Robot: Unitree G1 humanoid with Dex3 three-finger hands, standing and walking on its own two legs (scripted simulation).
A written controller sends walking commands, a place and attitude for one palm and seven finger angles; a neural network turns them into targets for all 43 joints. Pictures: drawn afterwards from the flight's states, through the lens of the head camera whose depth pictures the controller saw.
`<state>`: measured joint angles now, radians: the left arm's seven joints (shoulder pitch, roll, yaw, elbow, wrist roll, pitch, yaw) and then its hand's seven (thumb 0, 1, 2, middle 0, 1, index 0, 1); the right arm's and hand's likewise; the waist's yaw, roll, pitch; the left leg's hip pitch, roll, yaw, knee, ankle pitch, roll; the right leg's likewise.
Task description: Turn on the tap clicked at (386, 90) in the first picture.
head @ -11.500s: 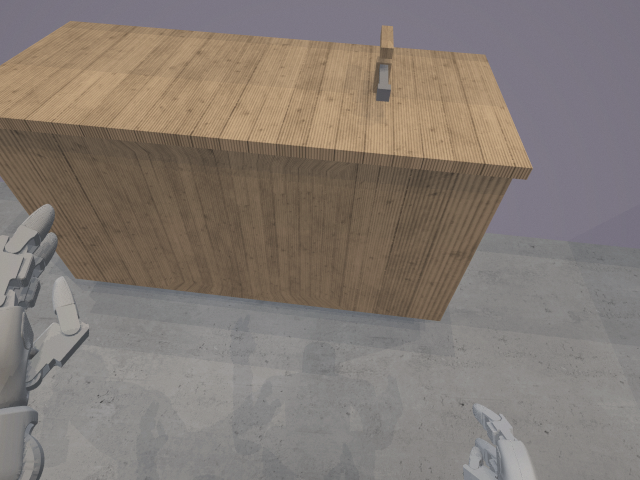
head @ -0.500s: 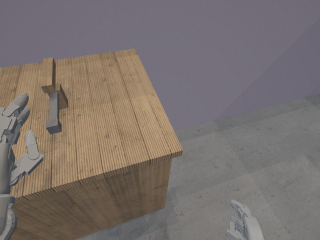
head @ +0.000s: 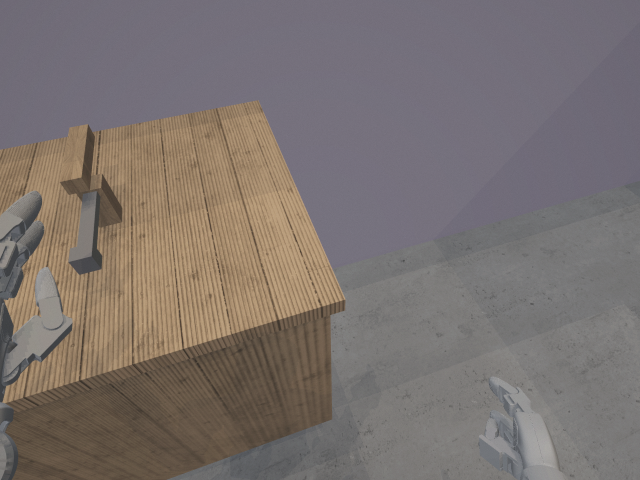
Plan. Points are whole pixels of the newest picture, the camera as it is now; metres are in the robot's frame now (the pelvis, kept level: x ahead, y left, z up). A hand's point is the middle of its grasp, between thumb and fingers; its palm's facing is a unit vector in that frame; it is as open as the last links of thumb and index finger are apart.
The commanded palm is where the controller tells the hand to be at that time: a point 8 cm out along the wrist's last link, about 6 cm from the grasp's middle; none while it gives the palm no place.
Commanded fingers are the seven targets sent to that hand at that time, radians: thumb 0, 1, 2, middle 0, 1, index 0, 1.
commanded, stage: come to a stop and stand still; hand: left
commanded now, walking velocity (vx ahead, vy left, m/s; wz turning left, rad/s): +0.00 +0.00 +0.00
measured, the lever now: (86, 258) +0.36 +0.34 +0.08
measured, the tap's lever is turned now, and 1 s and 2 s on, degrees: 0 0 0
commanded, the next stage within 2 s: look again from close up in 1.76 s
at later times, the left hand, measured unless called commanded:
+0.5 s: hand out of the picture +0.14 +0.33 +0.18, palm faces +0.43 -0.84 -0.33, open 7.4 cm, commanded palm +0.08 +0.34 +0.18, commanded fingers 0.00 0.90 0.90 -0.20 -0.30 -0.20 -0.30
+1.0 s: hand out of the picture +0.06 +0.37 +0.17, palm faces +0.41 -0.84 -0.36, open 7.4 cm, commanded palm +0.00 +0.40 +0.18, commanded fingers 0.00 0.90 0.90 -0.20 -0.30 -0.20 -0.30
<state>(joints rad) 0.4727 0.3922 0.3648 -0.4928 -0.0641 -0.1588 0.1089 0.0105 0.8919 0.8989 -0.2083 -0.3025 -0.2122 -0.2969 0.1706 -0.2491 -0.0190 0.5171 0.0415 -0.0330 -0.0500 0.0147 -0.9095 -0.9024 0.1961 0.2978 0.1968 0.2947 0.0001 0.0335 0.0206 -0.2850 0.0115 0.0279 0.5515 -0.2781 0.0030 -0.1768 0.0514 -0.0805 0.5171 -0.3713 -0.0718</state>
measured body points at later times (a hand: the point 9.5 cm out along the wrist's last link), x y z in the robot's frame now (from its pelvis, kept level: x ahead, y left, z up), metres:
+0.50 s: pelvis -0.09 +0.06 +0.00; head -0.09 +0.10 +0.45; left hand +0.11 +0.37 +0.20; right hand +0.06 -0.17 -0.07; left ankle -0.01 +0.13 -0.73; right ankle -0.05 -0.07 -0.72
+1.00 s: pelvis -0.15 +0.12 +0.00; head -0.14 +0.13 +0.45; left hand +0.04 +0.41 +0.19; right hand +0.04 -0.10 -0.07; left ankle -0.02 +0.14 -0.72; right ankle -0.14 -0.05 -0.73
